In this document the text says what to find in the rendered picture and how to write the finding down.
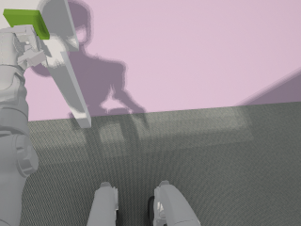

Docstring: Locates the left robot hand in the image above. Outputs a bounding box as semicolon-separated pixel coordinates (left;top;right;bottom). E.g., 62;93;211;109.
0;24;49;75

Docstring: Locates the robot right shin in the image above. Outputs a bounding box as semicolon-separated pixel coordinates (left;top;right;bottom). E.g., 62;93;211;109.
152;181;169;226

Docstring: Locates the robot left upper arm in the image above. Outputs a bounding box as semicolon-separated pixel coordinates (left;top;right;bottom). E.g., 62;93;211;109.
0;134;39;226

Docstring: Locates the robot left forearm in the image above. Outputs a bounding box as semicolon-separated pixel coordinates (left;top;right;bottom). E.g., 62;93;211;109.
0;65;30;138

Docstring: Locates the panel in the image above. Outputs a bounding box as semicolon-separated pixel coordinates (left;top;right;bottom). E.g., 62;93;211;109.
0;0;91;129

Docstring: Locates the left robot thigh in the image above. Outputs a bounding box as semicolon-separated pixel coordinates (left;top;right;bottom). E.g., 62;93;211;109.
87;186;119;226

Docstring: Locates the button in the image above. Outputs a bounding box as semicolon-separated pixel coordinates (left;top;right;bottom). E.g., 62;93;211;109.
3;8;50;40

